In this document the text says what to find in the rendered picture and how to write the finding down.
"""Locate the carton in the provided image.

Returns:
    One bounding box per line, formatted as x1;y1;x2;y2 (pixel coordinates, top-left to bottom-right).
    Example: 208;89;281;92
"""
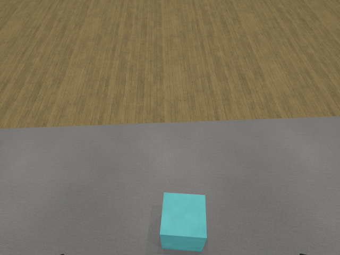
160;192;207;252

